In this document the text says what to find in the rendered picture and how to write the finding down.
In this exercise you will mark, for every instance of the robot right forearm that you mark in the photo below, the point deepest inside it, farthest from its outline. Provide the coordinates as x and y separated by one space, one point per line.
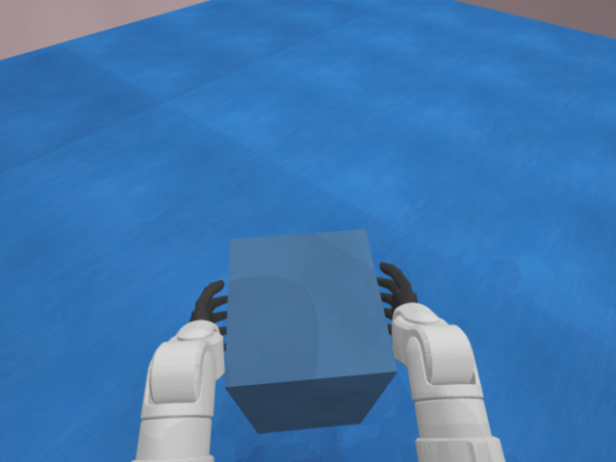
451 416

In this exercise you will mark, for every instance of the robot left forearm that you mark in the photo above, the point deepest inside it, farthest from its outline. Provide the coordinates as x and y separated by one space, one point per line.
179 396

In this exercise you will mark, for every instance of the carton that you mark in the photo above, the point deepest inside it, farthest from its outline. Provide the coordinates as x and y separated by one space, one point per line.
307 342

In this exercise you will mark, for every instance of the left robot hand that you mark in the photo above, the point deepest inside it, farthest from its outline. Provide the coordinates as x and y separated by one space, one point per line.
206 304

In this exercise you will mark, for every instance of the right robot hand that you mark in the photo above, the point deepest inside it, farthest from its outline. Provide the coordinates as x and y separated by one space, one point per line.
400 287

